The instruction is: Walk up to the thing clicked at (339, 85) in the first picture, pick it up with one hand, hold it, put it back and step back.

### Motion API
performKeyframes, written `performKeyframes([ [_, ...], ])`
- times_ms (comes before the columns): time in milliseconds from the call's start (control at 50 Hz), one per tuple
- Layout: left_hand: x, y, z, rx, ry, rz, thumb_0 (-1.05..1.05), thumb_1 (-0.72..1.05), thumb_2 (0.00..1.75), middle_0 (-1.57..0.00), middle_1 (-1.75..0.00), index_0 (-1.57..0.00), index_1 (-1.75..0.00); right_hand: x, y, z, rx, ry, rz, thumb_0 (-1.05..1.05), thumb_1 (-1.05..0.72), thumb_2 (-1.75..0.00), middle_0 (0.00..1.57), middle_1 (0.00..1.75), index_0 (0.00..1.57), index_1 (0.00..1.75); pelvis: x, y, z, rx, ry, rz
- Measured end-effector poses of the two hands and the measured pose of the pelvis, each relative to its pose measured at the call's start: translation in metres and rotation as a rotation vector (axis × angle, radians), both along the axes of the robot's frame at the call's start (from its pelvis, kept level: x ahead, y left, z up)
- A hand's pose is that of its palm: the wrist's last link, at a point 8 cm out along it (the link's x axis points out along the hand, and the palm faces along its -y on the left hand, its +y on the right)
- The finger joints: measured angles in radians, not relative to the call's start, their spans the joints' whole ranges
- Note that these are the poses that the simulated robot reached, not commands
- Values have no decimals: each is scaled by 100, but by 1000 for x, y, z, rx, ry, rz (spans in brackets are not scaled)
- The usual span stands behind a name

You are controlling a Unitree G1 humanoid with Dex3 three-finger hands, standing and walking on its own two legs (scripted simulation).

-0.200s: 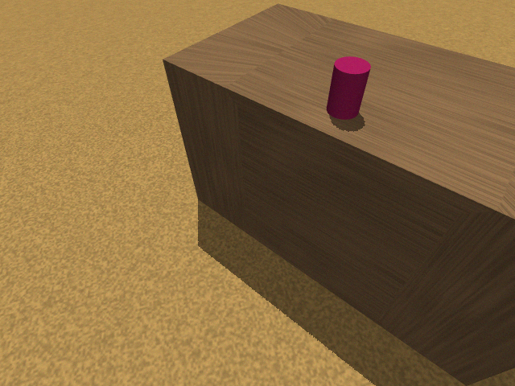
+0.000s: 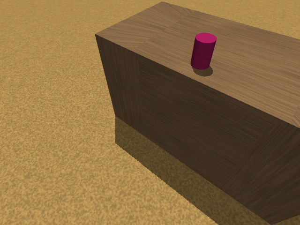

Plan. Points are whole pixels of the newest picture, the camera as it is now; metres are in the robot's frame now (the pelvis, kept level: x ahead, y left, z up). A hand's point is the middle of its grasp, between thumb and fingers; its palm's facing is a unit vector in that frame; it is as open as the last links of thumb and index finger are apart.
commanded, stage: stand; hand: left
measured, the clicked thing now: (202, 51) +0.78 -0.22 +0.03
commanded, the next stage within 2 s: walk up in 0.92 s
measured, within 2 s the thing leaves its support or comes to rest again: neither
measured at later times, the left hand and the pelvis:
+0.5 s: hand out of the picture +0.08 +0.25 -0.15, palm faces -0.03 -0.94 -0.34, open 7.4 cm; pelvis +0.01 +0.00 +0.00, yaw +0 degrees
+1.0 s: hand out of the picture +0.08 +0.25 -0.15, palm faces -0.09 -0.94 -0.34, open 7.4 cm; pelvis +0.01 +0.00 +0.00, yaw -5 degrees
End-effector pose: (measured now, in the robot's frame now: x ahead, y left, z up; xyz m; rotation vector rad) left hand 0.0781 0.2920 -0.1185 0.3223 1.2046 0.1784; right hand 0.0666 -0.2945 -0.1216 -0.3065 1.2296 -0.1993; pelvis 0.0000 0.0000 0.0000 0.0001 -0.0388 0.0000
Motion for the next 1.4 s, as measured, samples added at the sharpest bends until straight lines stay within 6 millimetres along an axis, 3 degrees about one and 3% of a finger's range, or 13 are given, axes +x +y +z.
performKeyframes([
  [920,0,4,2,9,8,8,0,91,90,-20,-30,-20,-30,8,0,1,-3,-4,7,0,-91,-90,20,30,20,30,6,0,1,2,0,0],
  [980,2,6,1,2,23,-22,0,91,90,-20,-30,-20,-30,8,-7,2,0,-66,-24,0,-91,-90,20,30,20,30,6,-1,-3,15,1,-56],
  [1120,37,-3,12,34,65,-141,1,91,90,-20,-30,-20,-30,-20,-56,5,-49,-125,-140,0,-90,-90,20,30,21,31,21,-23,-8,28,-8,-170],
  [1240,83,-28,8,110,-21,-214,0,91,90,-20,-30,-20,-30,-28,-113,-21,-83,-88,-211,0,-90,-90,20,30,20,30,47,-60,-36,10,-34,-239],
  [1300,94,-44,9,104,-33,-214,0,91,90,-20,-30,-20,-30,-18,-120,-21,-67,-85,-230,1,-91,-90,20,30,20,30,58,-67,-34,-5,-40,-275],
  [1400,117,-68,15,72,-15,-260,0,91,90,-20,-30,-21,-30,2,-114,-7,-33,-118,-236,1,-91,-90,20,30,20,30,85,-73,-19,-17,-31,-326],
])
